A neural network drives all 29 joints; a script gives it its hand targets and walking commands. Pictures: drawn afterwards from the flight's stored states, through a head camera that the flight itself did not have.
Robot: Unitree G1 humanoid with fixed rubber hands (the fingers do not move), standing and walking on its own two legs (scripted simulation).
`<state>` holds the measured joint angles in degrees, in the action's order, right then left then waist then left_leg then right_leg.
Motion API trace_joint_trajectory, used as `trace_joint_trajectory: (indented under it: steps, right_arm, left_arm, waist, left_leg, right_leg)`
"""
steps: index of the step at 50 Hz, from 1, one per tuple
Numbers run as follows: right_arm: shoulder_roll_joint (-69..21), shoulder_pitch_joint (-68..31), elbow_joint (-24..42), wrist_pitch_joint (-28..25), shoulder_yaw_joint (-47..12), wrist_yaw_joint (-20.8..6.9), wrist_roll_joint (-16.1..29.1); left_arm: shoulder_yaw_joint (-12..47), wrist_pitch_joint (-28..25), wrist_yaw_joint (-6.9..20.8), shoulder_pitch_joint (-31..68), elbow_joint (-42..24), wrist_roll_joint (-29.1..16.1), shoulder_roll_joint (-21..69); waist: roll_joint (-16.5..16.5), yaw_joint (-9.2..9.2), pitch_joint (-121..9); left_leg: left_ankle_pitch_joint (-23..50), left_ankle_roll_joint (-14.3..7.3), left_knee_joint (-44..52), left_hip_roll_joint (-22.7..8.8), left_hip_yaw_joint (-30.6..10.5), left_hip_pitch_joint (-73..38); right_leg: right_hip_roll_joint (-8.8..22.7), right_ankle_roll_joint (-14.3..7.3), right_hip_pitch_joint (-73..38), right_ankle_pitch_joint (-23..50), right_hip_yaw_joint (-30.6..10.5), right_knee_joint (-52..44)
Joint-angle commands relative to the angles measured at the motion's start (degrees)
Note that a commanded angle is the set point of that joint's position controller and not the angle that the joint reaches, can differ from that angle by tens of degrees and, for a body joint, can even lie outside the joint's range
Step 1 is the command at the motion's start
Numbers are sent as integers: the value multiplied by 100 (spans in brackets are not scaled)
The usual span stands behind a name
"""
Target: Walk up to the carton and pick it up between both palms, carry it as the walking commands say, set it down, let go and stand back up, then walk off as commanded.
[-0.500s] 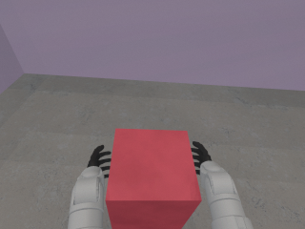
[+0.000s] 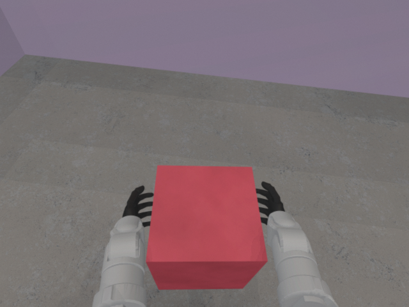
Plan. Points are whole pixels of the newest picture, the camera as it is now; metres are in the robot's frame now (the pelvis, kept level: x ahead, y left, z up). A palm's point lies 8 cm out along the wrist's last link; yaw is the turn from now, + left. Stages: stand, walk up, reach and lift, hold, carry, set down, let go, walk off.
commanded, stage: set down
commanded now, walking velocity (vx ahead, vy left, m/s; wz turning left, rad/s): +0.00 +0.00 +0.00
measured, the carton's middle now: (202, 231) +0.31 +0.03 -0.10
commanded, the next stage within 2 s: none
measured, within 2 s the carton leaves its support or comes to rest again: neither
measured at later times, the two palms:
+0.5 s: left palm (136, 241) +0.29 +0.19 -0.13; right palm (260, 239) +0.30 -0.11 -0.12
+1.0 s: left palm (147, 238) +0.32 +0.18 -0.21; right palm (256, 238) +0.34 -0.12 -0.20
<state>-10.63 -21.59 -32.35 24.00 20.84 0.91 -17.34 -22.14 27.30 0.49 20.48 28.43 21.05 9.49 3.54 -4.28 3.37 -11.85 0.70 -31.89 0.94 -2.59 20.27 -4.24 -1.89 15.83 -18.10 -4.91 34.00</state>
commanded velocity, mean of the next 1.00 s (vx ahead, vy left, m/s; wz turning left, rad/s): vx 0.00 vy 0.00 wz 0.00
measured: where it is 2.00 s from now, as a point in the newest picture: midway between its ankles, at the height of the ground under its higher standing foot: outside the picture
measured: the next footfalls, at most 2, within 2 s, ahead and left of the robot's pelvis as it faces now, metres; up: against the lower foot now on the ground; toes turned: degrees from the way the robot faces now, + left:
none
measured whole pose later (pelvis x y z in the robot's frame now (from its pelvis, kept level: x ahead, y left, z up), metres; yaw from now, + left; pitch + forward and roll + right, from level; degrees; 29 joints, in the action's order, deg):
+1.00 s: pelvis -0.05 +0.00 -0.13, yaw +1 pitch +31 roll +0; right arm -7.3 -36.4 -38.2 12.1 26.8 2.3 -11.7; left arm -21.8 14.7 -3.8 36.6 37.7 14.4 4.8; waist 3.7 -1.3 -7.5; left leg -20.2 1.8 -71.2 4.3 -4.9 81.5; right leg -7.8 0.5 77.0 -28.6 -5.4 75.4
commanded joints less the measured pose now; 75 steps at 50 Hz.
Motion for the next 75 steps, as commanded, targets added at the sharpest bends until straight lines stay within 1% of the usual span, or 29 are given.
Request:
trace_joint_trajectory:
  steps: [1, 3, 7, 10, 16, 18, 22, 23, 24, 29, 30, 31, 33, 38, 39, 40, 43, 44, 45, 52, 53, 54, 58, 60, 61, 66, 67, 69, 75]
  right_arm:
    - [-5399, -2195, 139, -737, -3491, -1000, 1018]
    - [-5424, -1784, 190, -947, -3642, -921, 1058]
    - [-5227, -1117, 5, -1308, -3326, -863, 831]
    - [-5136, -1113, -120, -1512, -3147, -869, 737]
    - [-4768, -2179, -118, -1809, -3138, -1092, 818]
    - [-4590, -2862, -109, -1870, -3311, -1162, 929]
    - [-4373, -3797, -111, -1853, -3447, -1317, 1097]
    - [-4336, -3953, -170, -1825, -3434, -1340, 1113]
    - [-4466, -4061, -161, -1802, -3488, -1384, 1196]
    - [-4604, -4351, -694, -1527, -3097, -1491, 1126]
    - [-4627, -4295, -834, -1452, -2873, -1504, 1011]
    - [-4760, -4233, -1101, -1370, -2747, -1546, 996]
    - [-4759, -4419, -1185, -1260, -2464, -1560, 908]
    - [-4815, -4601, -1415, -1066, -1774, -1547, 605]
    - [-4885, -4777, -1358, -1056, -1839, -1521, 651]
    - [-4969, -4756, -1269, -1076, -1869, -1471, 695]
    - [-5223, -5066, -1050, -1145, -2305, -1292, 942]
    - [-5284, -5040, -1035, -1175, -2378, -1222, 988]
    - [-5402, -5098, -949, -1211, -2624, -1145, 1121]
    - [-5424, -5152, -293, -1528, -3645, -560, 1564]
    - [-5479, -4957, -240, -1543, -3762, -488, 1577]
    - [-5412, -4805, -390, -1546, -3684, -440, 1548]
    - [-5257, -4393, -217, -1630, -3842, -274, 1604]
    - [-5014, -4225, -487, -1628, -3656, -227, 1461]
    - [-4956, -4250, -471, -1662, -3634, -222, 1508]
    - [-4593, -4397, -607, -1774, -3255, -200, 1299]
    - [-4507, -4548, -624, -1815, -3220, -227, 1315]
    - [-4387, -4760, -566, -1874, -3166, -252, 1304]
    - [-4142, -5718, -362, -1980, -3208, -458, 1630]
  left_arm:
    - [3265, -870, 1277, 2241, -516, -1378, 4794]
    - [3685, -1095, 1224, 2141, -828, -1543, 4875]
    - [3987, -1486, 1075, 1878, -776, -1615, 4900]
    - [3999, -1704, 927, 1794, -479, -1474, 4873]
    - [3675, -2010, 637, 2084, 29, -1284, 4877]
    - [3552, -2082, 489, 2261, 162, -1177, 4887]
    - [3746, -2092, 310, 3164, -75, -1331, 4976]
    - [3830, -2074, 293, 3442, -169, -1408, 5020]
    - [3928, -2049, 269, 3633, -349, -1418, 5004]
    - [3984, -1750, 357, 4560, -478, -1573, 4951]
    - [3997, -1675, 423, 4730, -436, -1599, 4972]
    - [3905, -1622, 458, 4780, -381, -1529, 4928]
    - [3620, -1453, 549, 4770, 55, -1450, 4965]
    - [2922, -1258, 701, 4884, 742, -1189, 4937]
    - [2768, -1274, 721, 4900, 814, -1139, 4874]
    - [2907, -1308, 755, 5040, 704, -1276, 4942]
    - [2712, -1467, 786, 4898, 815, -1224, 4745]
    - [2697, -1529, 783, 4894, 786, -1232, 4646]
    - [2667, -1596, 780, 4903, 742, -1219, 4524]
    - [2756, -1892, 892, 4442, 723, -1400, 4219]
    - [2860, -1922, 906, 4412, 641, -1490, 4190]
    - [2740, -1921, 917, 4391, 640, -1428, 3963]
    - [3259, -1917, 966, 4401, 218, -1880, 4082]
    - [3312, -1874, 956, 4414, 235, -1948, 4141]
    - [3351, -1865, 940, 4506, 170, -1966, 4102]
    - [3543, -1861, 863, 4720, 320, -2048, 4286]
    - [3428, -1875, 808, 4770, 372, -1974, 4208]
    - [3391, -1912, 683, 4734, 548, -1906, 4341]
    - [3017, -2012, 283, 4959, 864, -1676, 4183]
  waist:
    - [-197, 92, -3399]
    - [-307, 163, -4022]
    - [-413, 517, -4181]
    - [-481, 605, -4062]
    - [-241, 336, -4139]
    - [-304, 33, -4276]
    - [-396, -3, -4700]
    - [-413, 130, -4679]
    - [-532, 45, -4886]
    - [-697, 264, -5312]
    - [-688, 484, -5260]
    - [-756, 369, -5152]
    - [-730, 455, -4800]
    - [-653, 542, -4393]
    - [-620, 403, -4419]
    - [-575, 516, -4632]
    - [-343, 119, -5113]
    - [-257, 137, -5334]
    - [-108, -93, -5537]
    - [317, -558, -6632]
    - [436, -428, -6728]
    - [372, -562, -6650]
    - [132, -216, -7147]
    - [-77, -57, -6972]
    - [-276, -115, -6975]
    - [-559, 309, -6645]
    - [-599, 154, -6570]
    - [-644, 160, -6431]
    - [-424, -222, -6413]
  left_leg:
    - [2544, -90, -307, 454, -155, -925]
    - [3135, -12, -474, 466, -230, -1014]
    - [3814, -3, -807, 399, -430, -1068]
    - [3902, 0, -931, 340, -507, -1125]
    - [2540, -12, -1157, 348, -505, -418]
    - [1905, 21, -1353, 365, -436, -191]
    - [876, 159, -1576, 340, -469, -172]
    - [476, 160, -1601, 312, -513, -162]
    - [208, 182, -1662, 337, -500, -285]
    - [-1002, 230, -2063, 359, -433, -51]
    - [-1178, 213, -2133, 390, -403, 122]
    - [-1344, 223, -2103, 387, -420, 144]
    - [-1678, 186, -2260, 408, -294, 547]
    - [-1705, 122, -2528, 444, -186, 1321]
    - [-1660, 86, -2616, 456, -156, 1538]
    - [-1436, 62, -2729, 500, -99, 1715]
    - [-621, -38, -3171, 595, 98, 2141]
    - [-406, -68, -3344, 590, 108, 2234]
    - [-202, -91, -3493, 632, 173, 2417]
    - [759, -82, -4242, 744, 286, 3423]
    - [885, -56, -4325, 735, 270, 3488]
    - [893, -45, -4332, 727, 306, 3588]
    - [1343, 83, -4577, 705, 303, 3481]
    - [1412, 170, -4625, 672, 275, 3486]
    - [1374, 184, -4683, 668, 300, 3369]
    - [1344, 312, -4798, 681, 254, 3508]
    - [1258, 326, -4827, 692, 226, 3529]
    - [1100, 353, -4854, 707, 225, 3568]
    - [540, 255, -5023, 735, 174, 3605]
  right_leg:
    - [323, 282, -139, 3977, -556, -237]
    - [243, 292, 19, 4367, -517, -21]
    - [13, 267, 1331, 3737, -378, 163]
    - [-171, 267, 2305, 2924, -245, 198]
    - [-323, 201, 3073, 1681, -87, 721]
    - [-332, 159, 3404, 1041, -66, 1038]
    - [-446, 94, 4102, 111, 121, 1555]
    - [-452, 87, 4305, -154, 143, 1643]
    - [-459, 74, 4374, -331, 174, 1764]
    - [-437, 54, 4990, -1001, 221, 2288]
    - [-439, 67, 5114, -1072, 278, 2328]
    - [-427, 58, 5263, -1169, 316, 2384]
    - [-416, 53, 5507, -1468, 348, 2408]
    - [-384, 48, 5758, -1432, 378, 2525]
    - [-373, 68, 5767, -1422, 355, 2602]
    - [-374, 83, 5507, -1221, 332, 2603]
    - [-384, 210, 5391, -847, 199, 2761]
    - [-392, 248, 5321, -691, 139, 2839]
    - [-412, 309, 5197, -571, 80, 2872]
    - [-384, 649, 4479, 873, -199, 3389]
    - [-398, 685, 4419, 1192, -222, 3446]
    - [-386, 721, 4551, 1274, -232, 3516]
    - [-487, 681, 4574, 1728, -179, 3770]
    - [-494, 654, 4917, 1636, -147, 3862]
    - [-529, 637, 5130, 1419, -101, 3940]
    - [-703, 474, 5981, 914, 203, 4184]
    - [-724, 442, 6265, 718, 265, 4324]
    - [-748, 402, 6423, 510, 331, 4399]
    - [-797, 371, 7031, -175, 527, 4855]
